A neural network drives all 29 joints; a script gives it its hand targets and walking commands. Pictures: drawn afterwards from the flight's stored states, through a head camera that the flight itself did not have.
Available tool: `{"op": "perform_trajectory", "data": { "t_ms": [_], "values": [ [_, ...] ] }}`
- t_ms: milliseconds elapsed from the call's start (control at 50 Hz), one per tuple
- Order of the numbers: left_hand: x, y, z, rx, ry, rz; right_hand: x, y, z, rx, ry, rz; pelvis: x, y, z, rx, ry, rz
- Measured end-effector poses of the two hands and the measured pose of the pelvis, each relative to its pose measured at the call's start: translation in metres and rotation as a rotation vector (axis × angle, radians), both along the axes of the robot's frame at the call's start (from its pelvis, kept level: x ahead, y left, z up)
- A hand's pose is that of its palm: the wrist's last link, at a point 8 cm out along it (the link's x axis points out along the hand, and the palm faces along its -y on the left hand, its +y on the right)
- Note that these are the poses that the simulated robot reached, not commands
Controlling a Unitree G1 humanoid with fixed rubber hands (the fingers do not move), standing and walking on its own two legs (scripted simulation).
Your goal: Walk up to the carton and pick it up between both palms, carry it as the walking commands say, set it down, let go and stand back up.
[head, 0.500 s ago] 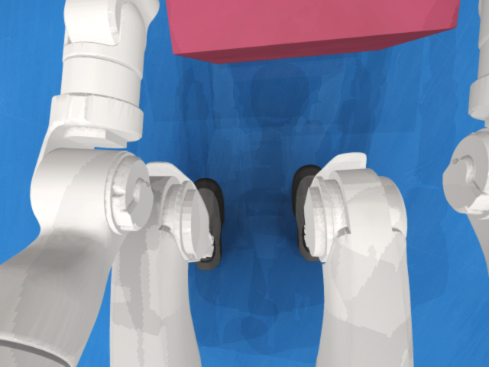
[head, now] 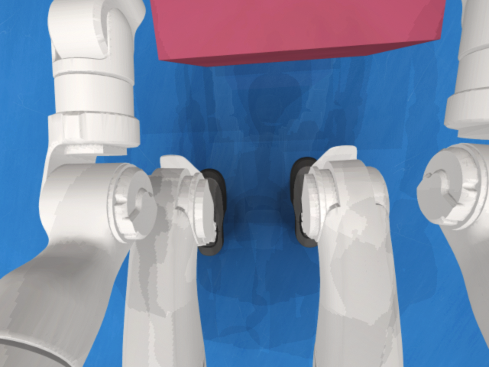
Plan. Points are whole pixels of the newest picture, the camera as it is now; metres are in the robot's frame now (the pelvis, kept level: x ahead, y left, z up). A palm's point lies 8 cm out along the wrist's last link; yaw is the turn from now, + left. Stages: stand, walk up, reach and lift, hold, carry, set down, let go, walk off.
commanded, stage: reach and lift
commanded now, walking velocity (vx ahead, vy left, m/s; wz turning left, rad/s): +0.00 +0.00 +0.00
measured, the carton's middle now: out of the picture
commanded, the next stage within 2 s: none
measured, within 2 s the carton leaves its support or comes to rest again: neither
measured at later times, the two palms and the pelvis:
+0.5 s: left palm out of the picture +0.55 +0.12 -0.02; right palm out of the picture +0.55 -0.23 -0.03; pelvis -0.02 +0.00 +0.05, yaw -1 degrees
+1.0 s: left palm out of the picture +0.53 +0.12 +0.05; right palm out of the picture +0.51 -0.23 +0.04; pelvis -0.03 +0.00 +0.11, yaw -2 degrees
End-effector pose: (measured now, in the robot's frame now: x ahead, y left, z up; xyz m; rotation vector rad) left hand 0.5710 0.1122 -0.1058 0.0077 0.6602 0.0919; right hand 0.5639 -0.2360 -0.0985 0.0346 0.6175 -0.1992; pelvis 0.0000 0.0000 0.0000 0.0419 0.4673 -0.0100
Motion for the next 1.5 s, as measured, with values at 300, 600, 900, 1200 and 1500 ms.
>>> {"op": "perform_trajectory", "data": {
  "t_ms": [300,600,900,1200,1500],
  "values": [
    [-0.011,-0.005,0.049,0.029,0.001,-0.010,-0.014,-0.005,0.041,0.021,0.003,-0.007,-0.019,0.005,0.031,0.012,-0.014,-0.019],
    [-0.025,0.010,0.097,0.028,-0.011,0.009,-0.023,0.010,0.088,0.021,-0.007,0.010,-0.023,-0.003,0.066,0.014,-0.057,-0.019],
    [-0.041,0.009,0.136,0.038,-0.012,-0.024,-0.047,0.009,0.126,0.017,-0.007,-0.011,-0.028,0.003,0.099,-0.012,-0.098,-0.024],
    [-0.056,0.014,0.179,0.038,-0.001,-0.016,-0.060,0.015,0.170,0.007,0.005,0.001,-0.029,0.005,0.135,-0.013,-0.147,-0.033],
    [-0.070,0.019,0.223,0.044,-0.017,-0.012,-0.072,0.020,0.213,0.009,-0.009,0.006,-0.022,0.002,0.172,-0.021,-0.198,-0.032]
  ]
}}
